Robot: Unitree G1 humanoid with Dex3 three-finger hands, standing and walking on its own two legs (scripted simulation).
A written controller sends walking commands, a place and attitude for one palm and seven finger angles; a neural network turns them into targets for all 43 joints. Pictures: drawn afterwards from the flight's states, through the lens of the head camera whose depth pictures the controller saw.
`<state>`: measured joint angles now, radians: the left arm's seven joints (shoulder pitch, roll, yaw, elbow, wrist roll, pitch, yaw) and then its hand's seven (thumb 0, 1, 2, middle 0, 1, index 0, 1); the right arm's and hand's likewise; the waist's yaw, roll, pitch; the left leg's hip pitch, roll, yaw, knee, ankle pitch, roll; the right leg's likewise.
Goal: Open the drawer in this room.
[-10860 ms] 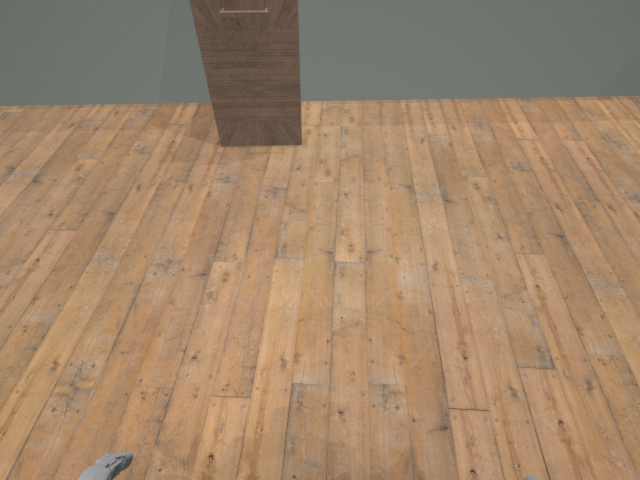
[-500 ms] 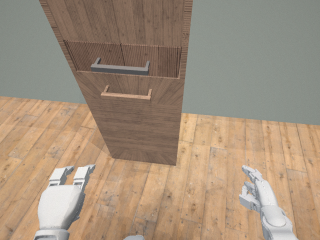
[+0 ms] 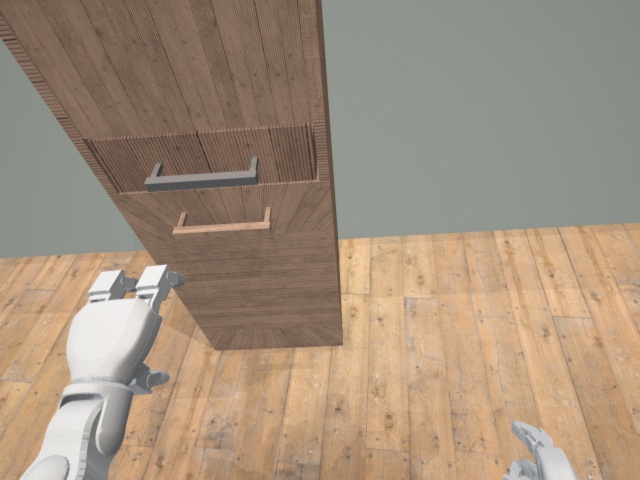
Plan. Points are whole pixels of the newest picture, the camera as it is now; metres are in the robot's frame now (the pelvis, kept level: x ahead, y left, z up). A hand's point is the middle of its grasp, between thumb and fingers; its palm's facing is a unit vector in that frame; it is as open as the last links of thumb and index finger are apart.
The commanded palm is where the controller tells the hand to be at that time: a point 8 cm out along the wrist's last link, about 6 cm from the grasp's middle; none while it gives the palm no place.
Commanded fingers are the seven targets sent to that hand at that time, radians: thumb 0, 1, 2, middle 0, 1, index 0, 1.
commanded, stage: raise the hand with hooked fingers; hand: left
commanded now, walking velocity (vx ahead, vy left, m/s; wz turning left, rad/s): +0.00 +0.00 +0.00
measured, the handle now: (204, 173) +0.57 +0.28 +0.04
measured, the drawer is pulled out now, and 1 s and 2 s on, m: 0.00 0.00 0.00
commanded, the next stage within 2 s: move the hooked fingers above the handle in 0.88 s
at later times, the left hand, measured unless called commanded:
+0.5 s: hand (79, 252) +0.30 +0.30 +0.16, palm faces +0.14 -0.04 -0.99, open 13.8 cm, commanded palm +0.27 +0.29 +0.21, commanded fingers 0.00 -0.50 0.30 -0.30 -1.20 -0.30 -1.20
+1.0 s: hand (81, 260) +0.29 +0.30 +0.15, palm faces +0.13 -0.05 -0.99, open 13.8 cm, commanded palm +0.26 +0.29 +0.21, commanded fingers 0.00 -0.50 0.30 -0.30 -1.20 -0.30 -1.20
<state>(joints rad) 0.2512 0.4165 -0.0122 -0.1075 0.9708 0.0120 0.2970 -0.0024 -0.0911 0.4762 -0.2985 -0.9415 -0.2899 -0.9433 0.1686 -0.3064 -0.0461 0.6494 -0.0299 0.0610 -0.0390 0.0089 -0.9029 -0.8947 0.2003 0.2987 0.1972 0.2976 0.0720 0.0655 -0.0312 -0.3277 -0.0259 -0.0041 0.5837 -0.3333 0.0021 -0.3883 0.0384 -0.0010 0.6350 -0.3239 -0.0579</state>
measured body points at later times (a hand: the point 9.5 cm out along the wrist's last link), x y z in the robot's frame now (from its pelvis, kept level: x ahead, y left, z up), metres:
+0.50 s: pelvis -0.01 +0.05 +0.01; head -0.01 +0.01 +0.46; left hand +0.29 +0.30 +0.21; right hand +0.23 -0.13 -0.08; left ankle -0.02 +0.12 -0.73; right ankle +0.00 -0.08 -0.73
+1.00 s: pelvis -0.02 +0.04 +0.02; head +0.00 +0.00 +0.46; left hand +0.28 +0.30 +0.21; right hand +0.19 -0.17 -0.10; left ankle -0.02 +0.12 -0.73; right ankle +0.00 -0.08 -0.73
